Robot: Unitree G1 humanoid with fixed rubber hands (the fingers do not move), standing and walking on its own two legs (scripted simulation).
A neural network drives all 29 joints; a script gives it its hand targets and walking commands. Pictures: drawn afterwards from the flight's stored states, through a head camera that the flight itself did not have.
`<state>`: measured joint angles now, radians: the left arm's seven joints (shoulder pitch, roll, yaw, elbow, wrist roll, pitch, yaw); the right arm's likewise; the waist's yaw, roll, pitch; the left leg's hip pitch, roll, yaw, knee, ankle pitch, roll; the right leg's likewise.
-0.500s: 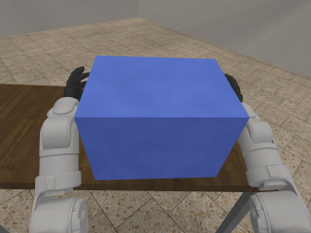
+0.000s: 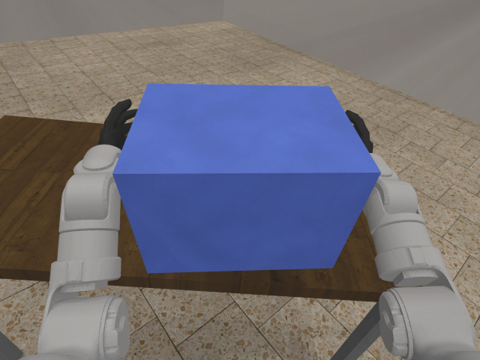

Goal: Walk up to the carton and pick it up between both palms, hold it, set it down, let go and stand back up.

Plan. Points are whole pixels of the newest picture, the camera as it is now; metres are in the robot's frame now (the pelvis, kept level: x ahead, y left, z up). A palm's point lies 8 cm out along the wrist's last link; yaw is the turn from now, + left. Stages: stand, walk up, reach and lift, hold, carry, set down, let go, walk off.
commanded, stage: hold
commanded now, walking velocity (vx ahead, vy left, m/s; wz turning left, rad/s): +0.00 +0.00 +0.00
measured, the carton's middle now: (241, 176) +0.34 +0.00 +0.18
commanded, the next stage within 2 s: none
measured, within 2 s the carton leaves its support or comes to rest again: neither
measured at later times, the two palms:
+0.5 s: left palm (125, 144) +0.35 +0.18 +0.22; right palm (375, 168) +0.34 -0.21 +0.21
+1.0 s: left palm (116, 147) +0.36 +0.20 +0.21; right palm (360, 165) +0.35 -0.19 +0.20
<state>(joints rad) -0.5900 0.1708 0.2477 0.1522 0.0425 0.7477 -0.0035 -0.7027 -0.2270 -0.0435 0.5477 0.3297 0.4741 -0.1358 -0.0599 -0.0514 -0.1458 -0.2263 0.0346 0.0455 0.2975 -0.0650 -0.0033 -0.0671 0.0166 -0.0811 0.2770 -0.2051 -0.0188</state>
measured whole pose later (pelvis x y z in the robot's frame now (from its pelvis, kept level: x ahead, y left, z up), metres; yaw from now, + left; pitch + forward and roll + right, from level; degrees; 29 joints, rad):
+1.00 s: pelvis +0.00 +0.01 +0.00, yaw -2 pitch -1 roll -1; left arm -0.59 0.15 0.25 0.13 0.08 0.76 -0.02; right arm -0.69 -0.23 -0.04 0.57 0.33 0.43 -0.12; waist -0.06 -0.05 -0.13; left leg -0.20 0.03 0.08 0.29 -0.07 0.01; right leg -0.05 0.01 -0.05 0.27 -0.19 -0.01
